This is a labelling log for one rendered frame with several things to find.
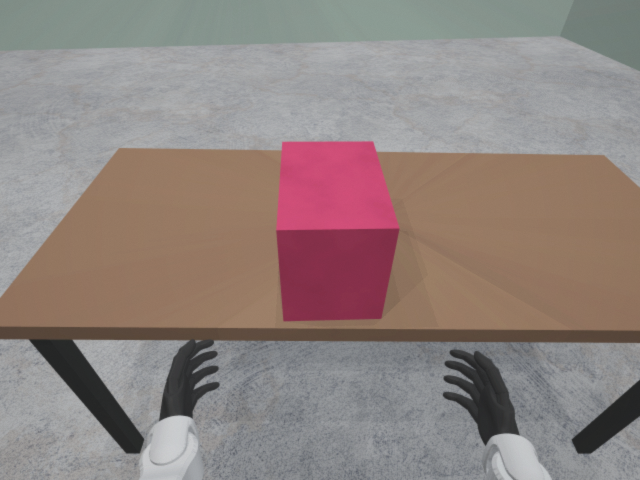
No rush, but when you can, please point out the robot left hand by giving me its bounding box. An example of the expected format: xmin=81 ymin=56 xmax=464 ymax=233
xmin=159 ymin=339 xmax=220 ymax=421

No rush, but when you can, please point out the table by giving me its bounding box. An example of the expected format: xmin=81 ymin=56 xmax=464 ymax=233
xmin=0 ymin=148 xmax=640 ymax=454

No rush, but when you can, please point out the carton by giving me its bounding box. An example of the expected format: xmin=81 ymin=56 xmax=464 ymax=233
xmin=276 ymin=141 xmax=400 ymax=321

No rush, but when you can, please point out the robot left forearm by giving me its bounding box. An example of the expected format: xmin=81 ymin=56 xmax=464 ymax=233
xmin=139 ymin=416 xmax=204 ymax=480

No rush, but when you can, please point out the robot right forearm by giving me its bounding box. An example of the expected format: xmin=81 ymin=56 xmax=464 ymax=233
xmin=482 ymin=433 xmax=552 ymax=480

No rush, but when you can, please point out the robot right hand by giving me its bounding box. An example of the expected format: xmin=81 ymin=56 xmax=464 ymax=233
xmin=443 ymin=350 xmax=520 ymax=446

